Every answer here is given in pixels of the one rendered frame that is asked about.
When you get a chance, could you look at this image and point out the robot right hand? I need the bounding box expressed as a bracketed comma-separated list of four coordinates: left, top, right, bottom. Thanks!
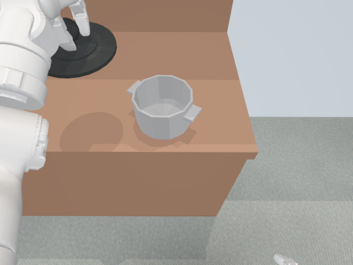
[274, 254, 298, 265]

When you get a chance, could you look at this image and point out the robot left hand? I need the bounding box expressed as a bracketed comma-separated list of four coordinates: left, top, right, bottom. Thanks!
[54, 0, 90, 51]

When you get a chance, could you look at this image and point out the pot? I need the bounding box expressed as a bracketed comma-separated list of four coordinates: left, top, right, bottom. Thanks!
[127, 75, 202, 140]

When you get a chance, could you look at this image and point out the knob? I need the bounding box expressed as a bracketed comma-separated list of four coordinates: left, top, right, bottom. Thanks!
[62, 18, 79, 41]

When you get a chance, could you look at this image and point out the left robot upper arm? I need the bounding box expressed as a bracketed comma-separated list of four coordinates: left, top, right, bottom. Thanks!
[0, 106, 49, 265]

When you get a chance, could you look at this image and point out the table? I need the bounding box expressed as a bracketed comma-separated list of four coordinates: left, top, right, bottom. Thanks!
[22, 0, 258, 216]

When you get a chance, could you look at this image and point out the lid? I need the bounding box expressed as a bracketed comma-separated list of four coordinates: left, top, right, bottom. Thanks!
[48, 21, 117, 78]

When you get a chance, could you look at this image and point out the left robot forearm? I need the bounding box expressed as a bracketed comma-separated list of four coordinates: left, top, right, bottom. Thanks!
[0, 0, 61, 111]

